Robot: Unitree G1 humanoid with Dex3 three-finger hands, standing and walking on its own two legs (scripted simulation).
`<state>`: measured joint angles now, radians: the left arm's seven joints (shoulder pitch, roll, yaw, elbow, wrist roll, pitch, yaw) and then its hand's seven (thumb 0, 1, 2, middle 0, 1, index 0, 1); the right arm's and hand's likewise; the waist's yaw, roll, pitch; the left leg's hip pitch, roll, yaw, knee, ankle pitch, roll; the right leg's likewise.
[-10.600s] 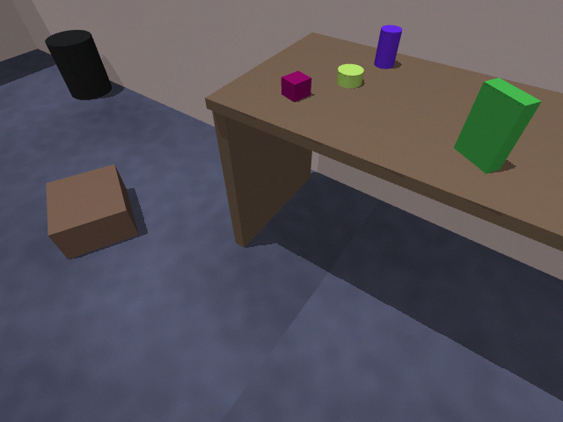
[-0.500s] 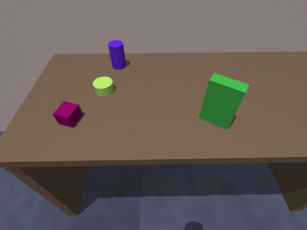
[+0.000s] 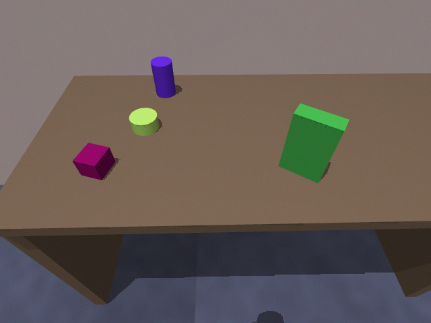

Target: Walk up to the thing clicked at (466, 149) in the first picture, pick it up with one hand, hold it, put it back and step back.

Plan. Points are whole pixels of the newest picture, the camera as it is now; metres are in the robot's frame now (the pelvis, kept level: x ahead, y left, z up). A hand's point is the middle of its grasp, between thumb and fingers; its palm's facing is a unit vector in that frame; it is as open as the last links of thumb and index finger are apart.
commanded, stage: stand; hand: right
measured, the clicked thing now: (309, 145) +0.48 -0.20 +0.05
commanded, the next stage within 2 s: rise first in 0.50 s
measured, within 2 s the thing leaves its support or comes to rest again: neither
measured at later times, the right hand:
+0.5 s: hand out of the picture +0.08 -0.25 -0.16, palm faces -0.02 +0.94 -0.34, open 7.4 cm
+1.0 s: hand (361, 308) +0.17 -0.26 -0.09, palm faces +0.23 +0.91 -0.34, open 14.5 cm
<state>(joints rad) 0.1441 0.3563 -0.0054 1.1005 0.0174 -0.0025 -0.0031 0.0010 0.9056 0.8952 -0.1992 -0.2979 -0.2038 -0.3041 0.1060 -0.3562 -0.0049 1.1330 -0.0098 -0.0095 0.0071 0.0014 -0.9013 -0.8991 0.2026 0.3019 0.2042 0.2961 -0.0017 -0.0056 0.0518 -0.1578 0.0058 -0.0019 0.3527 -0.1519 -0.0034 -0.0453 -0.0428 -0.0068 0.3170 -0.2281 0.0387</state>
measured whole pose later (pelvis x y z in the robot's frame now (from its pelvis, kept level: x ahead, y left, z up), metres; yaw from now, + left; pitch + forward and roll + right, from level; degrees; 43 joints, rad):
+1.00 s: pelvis +0.00 -0.01 -0.01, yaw -1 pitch +1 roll +0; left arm 0.14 0.25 0.10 0.79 -0.03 -0.08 0.07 0.00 0.05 0.17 -0.06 -0.05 -0.08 -0.05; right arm 0.21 -0.30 -0.13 0.58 0.05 -0.04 -0.07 0.00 -0.04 -0.22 0.07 0.06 0.07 0.06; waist -0.01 -0.02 -0.01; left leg -0.26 0.02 0.02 0.43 -0.19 -0.01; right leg -0.18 -0.03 0.02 0.43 -0.28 0.03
